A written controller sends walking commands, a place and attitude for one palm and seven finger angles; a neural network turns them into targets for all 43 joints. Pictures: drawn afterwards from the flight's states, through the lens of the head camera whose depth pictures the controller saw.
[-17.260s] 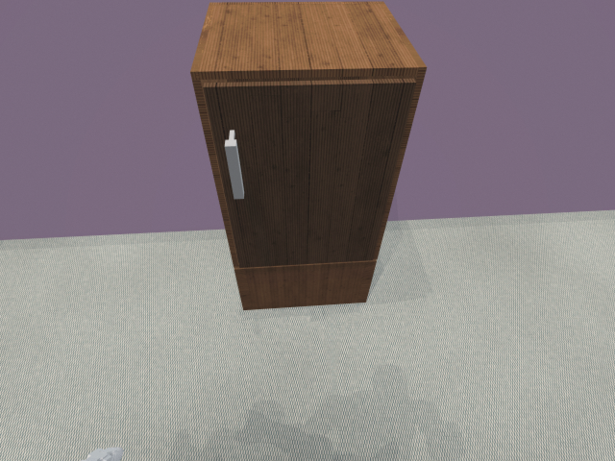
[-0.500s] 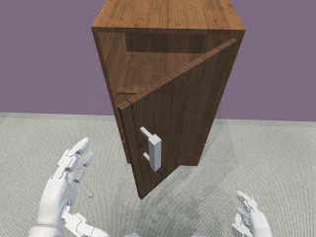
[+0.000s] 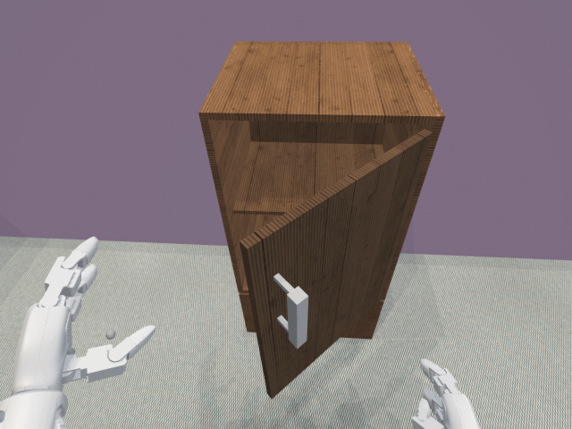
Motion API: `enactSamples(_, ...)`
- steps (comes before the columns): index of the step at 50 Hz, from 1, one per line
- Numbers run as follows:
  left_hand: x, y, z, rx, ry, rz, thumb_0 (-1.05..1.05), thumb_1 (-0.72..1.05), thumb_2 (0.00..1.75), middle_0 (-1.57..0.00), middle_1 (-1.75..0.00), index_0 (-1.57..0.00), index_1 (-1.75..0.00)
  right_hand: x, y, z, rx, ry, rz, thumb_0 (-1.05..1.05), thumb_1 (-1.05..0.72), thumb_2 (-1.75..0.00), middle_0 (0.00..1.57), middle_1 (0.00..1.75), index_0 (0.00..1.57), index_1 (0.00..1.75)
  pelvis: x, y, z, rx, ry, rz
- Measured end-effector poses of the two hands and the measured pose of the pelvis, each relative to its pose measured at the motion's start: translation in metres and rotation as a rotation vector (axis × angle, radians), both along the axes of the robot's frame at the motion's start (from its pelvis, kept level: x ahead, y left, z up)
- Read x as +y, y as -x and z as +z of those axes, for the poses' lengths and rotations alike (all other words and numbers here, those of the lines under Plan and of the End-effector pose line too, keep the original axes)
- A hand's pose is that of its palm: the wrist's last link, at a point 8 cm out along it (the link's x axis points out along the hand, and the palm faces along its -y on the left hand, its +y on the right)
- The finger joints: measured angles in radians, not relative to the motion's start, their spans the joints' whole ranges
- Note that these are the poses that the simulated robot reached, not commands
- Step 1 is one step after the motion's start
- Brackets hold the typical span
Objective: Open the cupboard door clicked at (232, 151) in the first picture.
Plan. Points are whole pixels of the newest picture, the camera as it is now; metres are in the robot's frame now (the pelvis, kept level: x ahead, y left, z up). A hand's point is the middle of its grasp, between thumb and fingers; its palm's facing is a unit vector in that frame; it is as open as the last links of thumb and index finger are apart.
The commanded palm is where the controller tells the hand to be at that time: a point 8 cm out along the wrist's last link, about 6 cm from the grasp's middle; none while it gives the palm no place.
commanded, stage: draw the hand back to the body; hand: left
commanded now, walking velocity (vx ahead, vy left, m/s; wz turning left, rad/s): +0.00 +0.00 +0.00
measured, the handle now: (289, 310) +0.32 +0.04 -0.04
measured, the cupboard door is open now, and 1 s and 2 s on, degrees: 44 44 44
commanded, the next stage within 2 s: step back with the hand held close in 0.62 s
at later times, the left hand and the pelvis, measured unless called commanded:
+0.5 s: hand (78, 306) +0.19 +0.24 +0.16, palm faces +0.43 -0.81 -0.40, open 7.6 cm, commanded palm +0.14 +0.28 +0.18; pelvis +0.00 -0.02 +0.01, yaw -1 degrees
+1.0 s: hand (71, 315) +0.18 +0.24 +0.17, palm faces +0.35 -0.79 -0.50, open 7.4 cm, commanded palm +0.12 +0.28 +0.19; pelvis -0.03 -0.01 +0.02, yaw -2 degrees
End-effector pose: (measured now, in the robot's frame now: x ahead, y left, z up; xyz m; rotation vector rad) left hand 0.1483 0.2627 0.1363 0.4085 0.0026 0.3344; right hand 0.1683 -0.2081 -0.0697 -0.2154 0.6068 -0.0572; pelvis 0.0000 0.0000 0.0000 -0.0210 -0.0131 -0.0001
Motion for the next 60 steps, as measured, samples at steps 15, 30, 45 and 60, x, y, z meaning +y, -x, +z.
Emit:
enactSamples(15, 0.027, -0.002, 0.058, -0.172, -0.12, 0.088, 0.0, 0.69, 0.81, -0.2, -0.3, -0.2, -0.3, -0.016, -0.012, 0.01, 0.014, 0.019, 0.006, 0.02, -0.91, -0.89, 0.2, 0.3, 0.2, 0.3, -0.008, -0.004, 0.012, -0.051, -0.004, -0.01)
enactSamples(30, 0.012, 0.004, 0.047, -0.132, -0.081, 0.072, 0.01, 0.88, 0.89, -0.21, -0.3, -0.21, -0.3, -0.032, -0.001, 0.009, 0.04, 0.02, -0.02, 0.02, -0.91, -0.89, 0.2, 0.3, 0.2, 0.3, -0.019, 0.001, 0.014, -0.07, -0.005, -0.017)
enactSamples(45, 0.016, 0.006, 0.056, -0.155, -0.149, 0.045, 0.01, 0.89, 0.9, -0.21, -0.3, -0.21, -0.3, -0.042, 0.017, 0.012, 0.059, 0.029, -0.063, 0.01, -0.91, -0.89, 0.2, 0.3, 0.2, 0.3, -0.019, 0.019, 0.016, -0.021, -0.001, -0.027)
enactSamples(60, 0.027, 0.035, 0.054, -0.138, -0.22, -0.03, 0.01, 0.89, 0.89, -0.21, -0.3, -0.22, -0.3, -0.045, 0.069, 0.01, 0.108, 0.064, -0.161, 0.01, -0.91, -0.89, 0.2, 0.3, 0.2, 0.3, -0.002, 0.057, 0.01, 0.0, -0.021, -0.044)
